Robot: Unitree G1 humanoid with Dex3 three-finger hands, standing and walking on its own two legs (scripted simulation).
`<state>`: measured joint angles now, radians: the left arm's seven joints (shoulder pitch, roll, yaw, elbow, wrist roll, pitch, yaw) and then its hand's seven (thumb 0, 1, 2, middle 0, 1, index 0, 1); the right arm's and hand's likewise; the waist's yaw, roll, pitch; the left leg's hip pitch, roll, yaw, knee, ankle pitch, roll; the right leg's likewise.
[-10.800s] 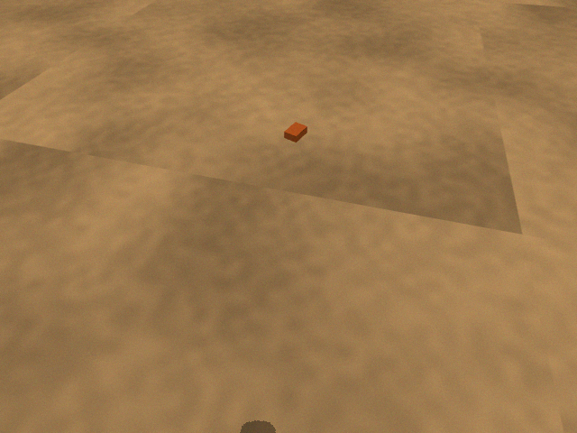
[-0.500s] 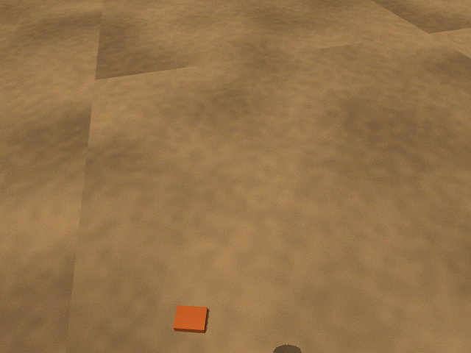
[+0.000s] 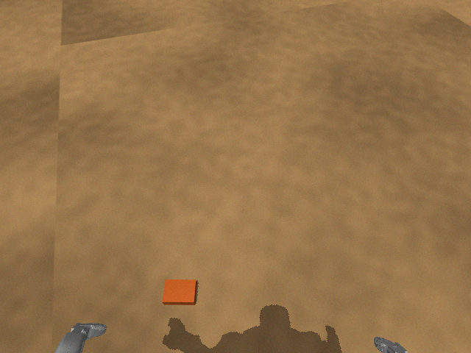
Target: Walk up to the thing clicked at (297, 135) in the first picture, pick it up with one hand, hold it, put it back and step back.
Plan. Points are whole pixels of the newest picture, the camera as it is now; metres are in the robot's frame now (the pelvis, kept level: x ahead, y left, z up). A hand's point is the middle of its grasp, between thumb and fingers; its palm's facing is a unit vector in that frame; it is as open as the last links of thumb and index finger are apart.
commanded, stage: rise first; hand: left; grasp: from above
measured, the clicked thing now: (180, 292) +0.43 +0.22 -0.73
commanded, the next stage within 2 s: none
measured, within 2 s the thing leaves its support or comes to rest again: neither
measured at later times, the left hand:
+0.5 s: hand out of the picture +0.13 +0.26 -0.22, palm faces -0.19 -0.87 -0.46, open 14.2 cm
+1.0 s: hand (132, 334) +0.25 +0.29 -0.43, palm faces -0.47 -0.41 -0.78, open 14.0 cm
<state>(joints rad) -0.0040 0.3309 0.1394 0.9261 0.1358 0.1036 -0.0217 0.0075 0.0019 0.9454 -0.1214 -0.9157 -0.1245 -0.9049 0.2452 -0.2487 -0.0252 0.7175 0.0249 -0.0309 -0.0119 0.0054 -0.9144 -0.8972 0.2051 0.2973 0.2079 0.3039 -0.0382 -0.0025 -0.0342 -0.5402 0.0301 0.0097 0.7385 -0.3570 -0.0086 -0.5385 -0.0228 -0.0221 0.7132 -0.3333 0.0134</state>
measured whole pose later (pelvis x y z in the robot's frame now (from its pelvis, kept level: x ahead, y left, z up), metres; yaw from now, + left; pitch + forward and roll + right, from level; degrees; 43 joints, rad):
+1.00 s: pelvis -0.08 -0.01 -0.29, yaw -1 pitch +34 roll -2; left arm -0.37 0.53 0.13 0.83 0.76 -0.17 0.08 0.00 -0.56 0.98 -0.15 -1.03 -0.14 -1.04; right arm 0.06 -0.30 -0.06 0.68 -0.02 -0.17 0.05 0.01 -0.95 -0.91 0.20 0.30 0.21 0.30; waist -0.03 0.01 -0.13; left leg -1.90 0.02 -0.05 1.99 -0.68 -0.02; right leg -1.89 -0.03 -0.03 1.96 -0.66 0.00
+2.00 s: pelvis -0.08 +0.01 -0.41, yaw -5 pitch +34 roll -7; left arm -0.85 0.76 0.14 1.37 1.33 -0.37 0.39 0.00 -0.48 0.98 -0.12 -0.92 -0.11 -0.92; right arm 0.10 -0.27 0.00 0.77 -0.16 -0.02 0.14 0.00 -0.91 -0.90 0.20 0.30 0.21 0.30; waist -0.19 -0.02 -0.05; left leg -2.29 0.00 -0.11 2.40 -0.71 0.00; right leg -2.24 -0.03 -0.06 2.31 -0.67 0.03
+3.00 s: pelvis -0.08 +0.01 -0.43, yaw -7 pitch +35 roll -9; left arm -1.13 0.76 0.07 1.58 1.38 -0.18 0.51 0.01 -0.51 0.99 -0.08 -1.05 -0.09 -1.03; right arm 0.14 -0.29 0.09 0.74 -0.19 -0.06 0.15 0.00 -0.92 -0.89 0.20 0.30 0.21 0.30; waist -0.35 -0.01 -0.01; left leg -2.36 0.01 -0.14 2.46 -0.72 0.00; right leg -2.31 -0.01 -0.08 2.35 -0.66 0.04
